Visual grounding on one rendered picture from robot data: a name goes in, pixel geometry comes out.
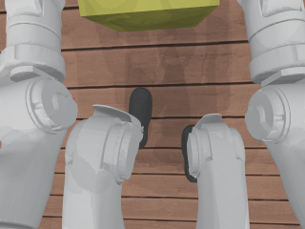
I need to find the robot left foot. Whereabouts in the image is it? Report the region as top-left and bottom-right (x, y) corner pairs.
(129, 87), (153, 150)

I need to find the carton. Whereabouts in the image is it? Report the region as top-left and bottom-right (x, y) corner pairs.
(77, 0), (220, 32)

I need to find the left robot forearm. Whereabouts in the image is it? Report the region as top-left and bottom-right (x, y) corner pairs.
(0, 0), (66, 87)

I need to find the right robot forearm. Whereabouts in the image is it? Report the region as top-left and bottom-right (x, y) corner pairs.
(236, 0), (305, 88)

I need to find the robot right shin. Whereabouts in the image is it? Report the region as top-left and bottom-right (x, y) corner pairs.
(189, 114), (246, 178)

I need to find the robot left upper arm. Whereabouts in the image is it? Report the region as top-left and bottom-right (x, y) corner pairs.
(0, 76), (78, 229)

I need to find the robot right upper arm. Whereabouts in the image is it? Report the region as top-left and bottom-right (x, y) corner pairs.
(245, 82), (305, 229)

